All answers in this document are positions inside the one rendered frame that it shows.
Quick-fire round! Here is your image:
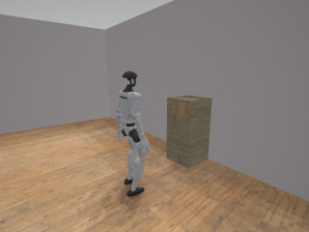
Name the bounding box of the right robot upper arm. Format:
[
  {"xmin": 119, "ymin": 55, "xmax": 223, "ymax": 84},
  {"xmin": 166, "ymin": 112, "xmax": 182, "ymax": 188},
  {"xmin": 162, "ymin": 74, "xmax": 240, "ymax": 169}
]
[{"xmin": 131, "ymin": 92, "xmax": 142, "ymax": 120}]

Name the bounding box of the right robot foot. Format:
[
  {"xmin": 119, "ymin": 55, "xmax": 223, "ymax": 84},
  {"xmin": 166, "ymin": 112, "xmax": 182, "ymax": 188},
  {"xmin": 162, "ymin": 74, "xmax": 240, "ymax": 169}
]
[{"xmin": 127, "ymin": 188, "xmax": 145, "ymax": 197}]

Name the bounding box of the robot right thigh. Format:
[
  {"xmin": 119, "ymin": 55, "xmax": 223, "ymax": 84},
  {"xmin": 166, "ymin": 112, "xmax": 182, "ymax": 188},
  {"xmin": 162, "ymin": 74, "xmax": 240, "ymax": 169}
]
[{"xmin": 131, "ymin": 130, "xmax": 147, "ymax": 167}]

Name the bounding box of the left robot upper arm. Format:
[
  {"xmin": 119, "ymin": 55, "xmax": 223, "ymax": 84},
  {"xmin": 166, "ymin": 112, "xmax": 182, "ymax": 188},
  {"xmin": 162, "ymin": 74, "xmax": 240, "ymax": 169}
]
[{"xmin": 115, "ymin": 90, "xmax": 123, "ymax": 114}]

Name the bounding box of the drawer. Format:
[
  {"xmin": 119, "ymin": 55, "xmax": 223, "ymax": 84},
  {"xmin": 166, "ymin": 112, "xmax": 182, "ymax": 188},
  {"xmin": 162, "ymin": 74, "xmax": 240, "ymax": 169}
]
[{"xmin": 168, "ymin": 101, "xmax": 189, "ymax": 118}]

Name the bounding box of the right robot forearm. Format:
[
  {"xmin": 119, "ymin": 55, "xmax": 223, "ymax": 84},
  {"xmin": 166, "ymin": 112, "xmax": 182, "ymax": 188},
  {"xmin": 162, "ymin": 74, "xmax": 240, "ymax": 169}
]
[{"xmin": 134, "ymin": 113, "xmax": 146, "ymax": 139}]

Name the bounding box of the left robot forearm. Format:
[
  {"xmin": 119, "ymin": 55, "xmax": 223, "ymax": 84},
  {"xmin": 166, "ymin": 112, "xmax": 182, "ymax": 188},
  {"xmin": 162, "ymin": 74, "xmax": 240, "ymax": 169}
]
[{"xmin": 115, "ymin": 111, "xmax": 123, "ymax": 129}]

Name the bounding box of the left robot hand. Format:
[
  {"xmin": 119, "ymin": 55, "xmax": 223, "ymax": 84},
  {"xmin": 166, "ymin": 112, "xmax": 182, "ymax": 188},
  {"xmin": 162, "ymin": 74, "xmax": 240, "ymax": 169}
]
[{"xmin": 117, "ymin": 128, "xmax": 126, "ymax": 142}]

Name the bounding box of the cabinet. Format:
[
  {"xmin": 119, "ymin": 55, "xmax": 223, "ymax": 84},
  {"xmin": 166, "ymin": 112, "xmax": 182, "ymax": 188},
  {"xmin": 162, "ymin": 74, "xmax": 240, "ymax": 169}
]
[{"xmin": 166, "ymin": 95, "xmax": 212, "ymax": 169}]

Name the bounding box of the right robot hand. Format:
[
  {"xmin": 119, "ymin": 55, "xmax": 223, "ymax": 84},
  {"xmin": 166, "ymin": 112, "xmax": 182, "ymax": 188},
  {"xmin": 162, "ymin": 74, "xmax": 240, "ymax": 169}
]
[{"xmin": 140, "ymin": 137, "xmax": 151, "ymax": 156}]

